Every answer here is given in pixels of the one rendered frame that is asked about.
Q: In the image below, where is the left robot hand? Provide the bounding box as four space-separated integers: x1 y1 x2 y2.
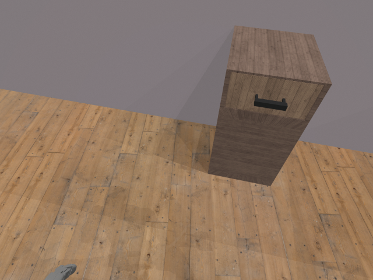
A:
45 264 77 280

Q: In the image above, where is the drawer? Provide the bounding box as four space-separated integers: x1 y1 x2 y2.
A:
226 72 324 120

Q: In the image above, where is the cabinet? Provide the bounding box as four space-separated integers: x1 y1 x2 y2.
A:
208 26 332 186

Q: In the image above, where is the handle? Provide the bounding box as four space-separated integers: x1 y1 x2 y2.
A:
254 94 288 111

